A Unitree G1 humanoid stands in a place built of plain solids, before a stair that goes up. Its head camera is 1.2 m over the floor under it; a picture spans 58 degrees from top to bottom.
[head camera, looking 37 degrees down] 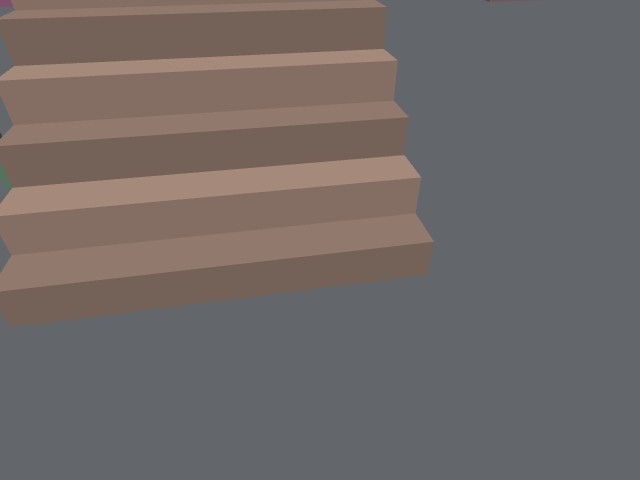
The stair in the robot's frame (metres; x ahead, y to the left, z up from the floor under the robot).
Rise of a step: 0.17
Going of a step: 0.20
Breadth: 1.60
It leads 10 degrees to the left of straight ahead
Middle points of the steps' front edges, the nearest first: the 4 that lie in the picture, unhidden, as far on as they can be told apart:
1.21 0.34 0.17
1.41 0.38 0.35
1.61 0.41 0.52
1.81 0.45 0.70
